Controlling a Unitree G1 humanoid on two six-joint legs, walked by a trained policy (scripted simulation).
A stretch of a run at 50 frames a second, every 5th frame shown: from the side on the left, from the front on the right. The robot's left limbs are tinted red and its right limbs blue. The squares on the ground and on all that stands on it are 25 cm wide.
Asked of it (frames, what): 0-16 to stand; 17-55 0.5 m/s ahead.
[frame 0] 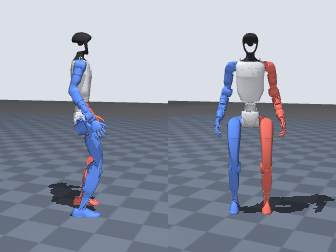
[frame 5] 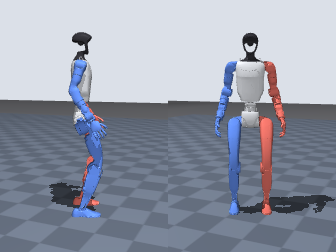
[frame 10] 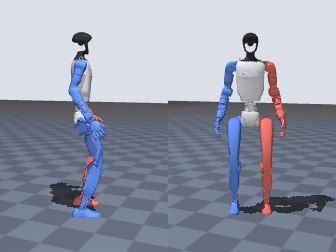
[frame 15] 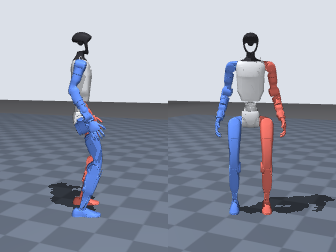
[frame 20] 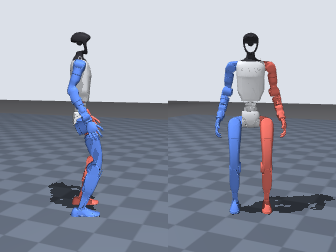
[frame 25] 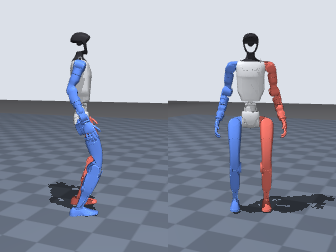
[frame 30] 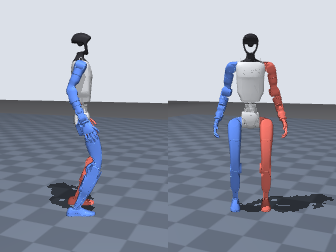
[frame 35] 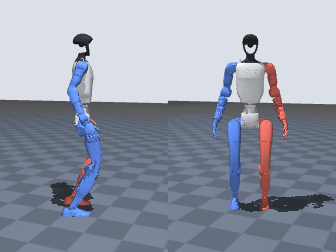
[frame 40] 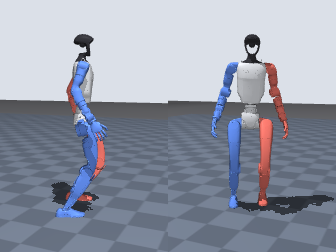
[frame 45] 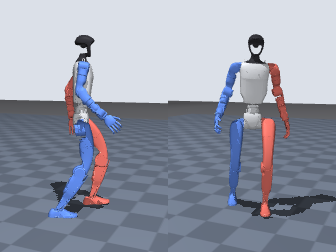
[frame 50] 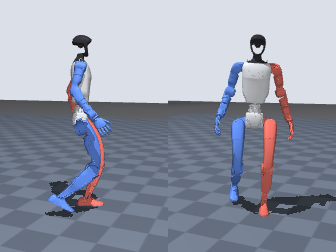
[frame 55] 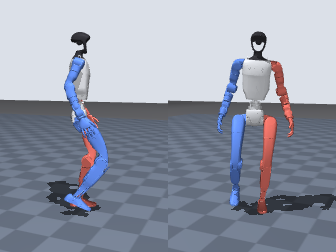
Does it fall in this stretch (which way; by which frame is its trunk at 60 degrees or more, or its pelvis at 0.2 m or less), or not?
no
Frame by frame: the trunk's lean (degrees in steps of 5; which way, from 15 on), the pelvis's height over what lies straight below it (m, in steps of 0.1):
0: 0, 0.8
5: 0, 0.8
10: 0, 0.8
15: 0, 0.8
20: 0, 0.8
25: 0, 0.8
30: 0, 0.8
35: 0, 0.7
40: 0, 0.7
45: 5, 0.7
50: 5, 0.8
55: 5, 0.8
